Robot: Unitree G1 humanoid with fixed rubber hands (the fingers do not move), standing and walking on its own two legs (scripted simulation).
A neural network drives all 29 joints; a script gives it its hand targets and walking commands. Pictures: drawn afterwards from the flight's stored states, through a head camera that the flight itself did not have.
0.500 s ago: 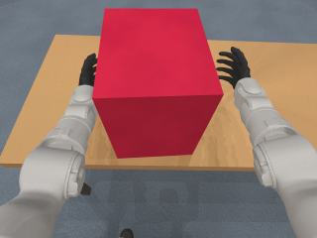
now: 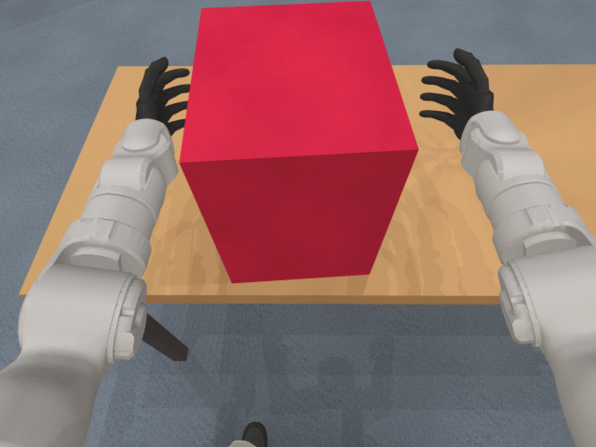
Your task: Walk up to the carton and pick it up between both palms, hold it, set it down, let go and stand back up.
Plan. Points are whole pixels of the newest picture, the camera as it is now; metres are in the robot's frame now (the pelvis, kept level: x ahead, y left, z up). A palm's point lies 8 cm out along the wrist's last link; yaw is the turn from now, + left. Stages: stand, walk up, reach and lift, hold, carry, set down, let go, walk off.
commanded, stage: set down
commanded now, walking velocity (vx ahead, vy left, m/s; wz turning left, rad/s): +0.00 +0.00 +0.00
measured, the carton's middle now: (294, 155) +0.50 +0.07 +0.07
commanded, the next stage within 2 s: none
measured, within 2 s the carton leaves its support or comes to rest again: neither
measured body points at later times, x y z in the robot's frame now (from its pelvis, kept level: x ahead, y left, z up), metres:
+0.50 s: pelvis +0.01 +0.00 +0.01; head +0.07 +0.02 +0.46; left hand +0.48 +0.26 +0.21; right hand +0.54 -0.15 +0.23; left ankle +0.05 +0.15 -0.72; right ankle +0.01 -0.13 -0.72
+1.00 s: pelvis +0.01 -0.01 +0.02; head +0.07 -0.01 +0.47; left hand +0.43 +0.27 +0.18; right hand +0.51 -0.16 +0.18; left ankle +0.05 +0.15 -0.72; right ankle +0.01 -0.13 -0.72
